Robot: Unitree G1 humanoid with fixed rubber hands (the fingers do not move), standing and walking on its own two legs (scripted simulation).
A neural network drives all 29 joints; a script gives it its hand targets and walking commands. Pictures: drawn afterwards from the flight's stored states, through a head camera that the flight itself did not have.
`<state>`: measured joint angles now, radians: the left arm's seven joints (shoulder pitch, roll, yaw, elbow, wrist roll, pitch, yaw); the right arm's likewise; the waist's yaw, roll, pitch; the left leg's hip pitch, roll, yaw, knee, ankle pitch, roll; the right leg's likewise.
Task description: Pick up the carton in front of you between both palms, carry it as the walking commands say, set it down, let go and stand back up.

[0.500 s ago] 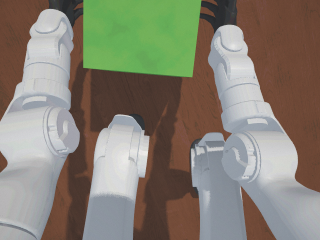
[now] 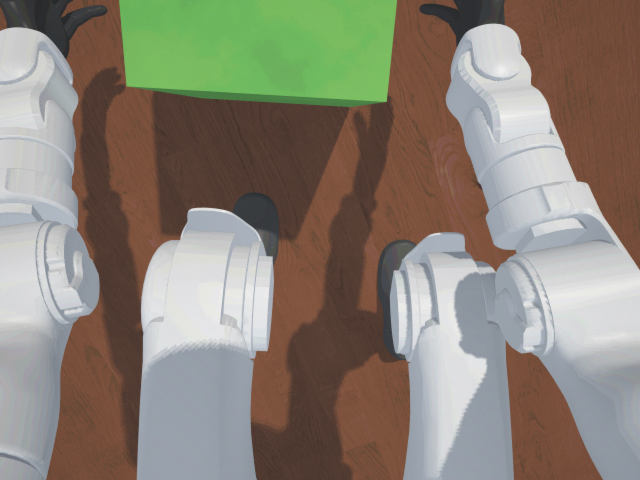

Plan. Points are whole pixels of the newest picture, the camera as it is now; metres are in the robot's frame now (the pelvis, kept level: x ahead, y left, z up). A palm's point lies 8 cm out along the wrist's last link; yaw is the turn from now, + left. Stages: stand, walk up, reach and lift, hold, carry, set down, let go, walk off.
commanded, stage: set down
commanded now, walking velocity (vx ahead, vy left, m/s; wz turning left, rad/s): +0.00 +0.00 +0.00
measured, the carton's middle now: out of the picture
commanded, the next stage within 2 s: let go in 1.06 s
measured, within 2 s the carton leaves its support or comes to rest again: neither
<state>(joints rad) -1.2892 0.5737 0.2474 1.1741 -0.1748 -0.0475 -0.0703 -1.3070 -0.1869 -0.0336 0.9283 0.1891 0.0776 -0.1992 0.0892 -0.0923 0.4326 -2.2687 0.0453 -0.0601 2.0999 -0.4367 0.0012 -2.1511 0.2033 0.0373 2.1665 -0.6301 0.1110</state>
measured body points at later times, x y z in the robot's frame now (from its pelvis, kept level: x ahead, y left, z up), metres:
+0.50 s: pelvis +0.02 +0.01 +0.09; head +0.33 +0.10 +0.40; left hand +0.48 +0.35 -0.05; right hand +0.54 -0.03 -0.04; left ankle +0.14 +0.13 -0.35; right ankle +0.11 -0.12 -0.35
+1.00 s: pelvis +0.04 +0.02 +0.22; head +0.33 +0.10 +0.55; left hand +0.48 +0.37 +0.10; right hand +0.54 -0.03 +0.11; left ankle +0.14 +0.13 -0.35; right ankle +0.11 -0.12 -0.35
